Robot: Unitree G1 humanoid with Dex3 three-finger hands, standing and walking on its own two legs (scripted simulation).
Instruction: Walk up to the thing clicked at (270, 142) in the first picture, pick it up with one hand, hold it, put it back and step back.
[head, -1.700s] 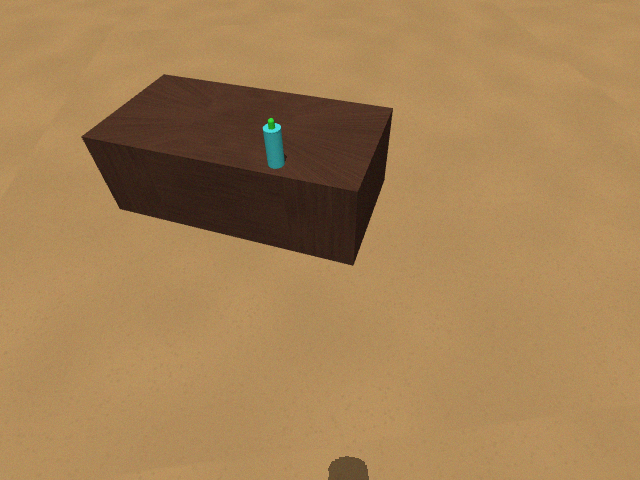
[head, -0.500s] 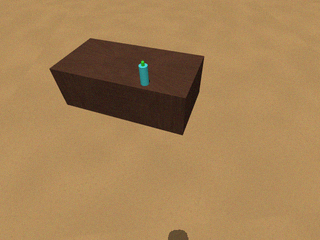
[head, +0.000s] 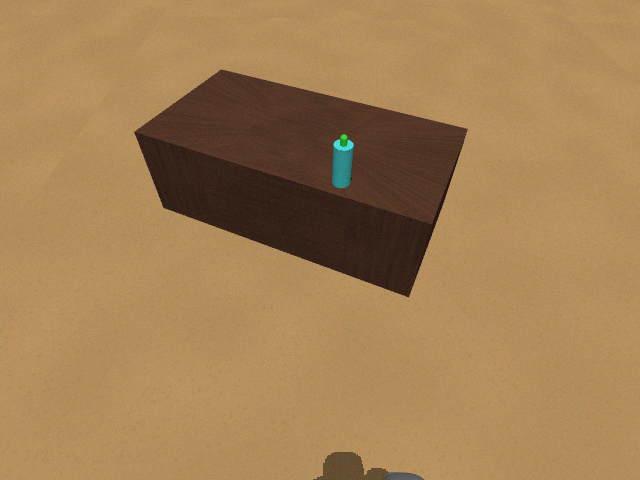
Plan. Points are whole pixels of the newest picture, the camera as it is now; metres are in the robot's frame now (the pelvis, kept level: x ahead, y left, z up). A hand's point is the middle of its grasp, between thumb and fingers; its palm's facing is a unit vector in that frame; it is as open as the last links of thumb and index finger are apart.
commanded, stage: walk up
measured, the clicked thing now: (342, 159) +1.09 -0.11 -0.29
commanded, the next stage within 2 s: none
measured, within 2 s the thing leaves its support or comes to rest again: neither
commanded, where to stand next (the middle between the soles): +0.47 +0.10 m, yaw +0 degrees
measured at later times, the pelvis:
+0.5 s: pelvis +0.17 +0.01 +0.00, yaw +4 degrees
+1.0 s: pelvis +0.33 +0.10 +0.01, yaw +3 degrees
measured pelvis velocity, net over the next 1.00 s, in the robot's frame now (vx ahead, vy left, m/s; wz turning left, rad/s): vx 0.33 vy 0.10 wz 0.05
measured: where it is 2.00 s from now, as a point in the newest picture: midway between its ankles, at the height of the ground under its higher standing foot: (277, 427)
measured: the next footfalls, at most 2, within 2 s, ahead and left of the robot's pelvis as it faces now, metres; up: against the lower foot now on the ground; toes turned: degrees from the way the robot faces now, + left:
right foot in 0.18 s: +0.22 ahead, -0.12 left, +0.00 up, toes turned -4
left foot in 0.64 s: +0.36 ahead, +0.20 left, +0.00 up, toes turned +9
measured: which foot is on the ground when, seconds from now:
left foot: down 0.00-0.20, up 0.22-0.62, down 0.64-1.00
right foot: up 0.00-0.16, down 0.18-0.66, up 0.68-1.00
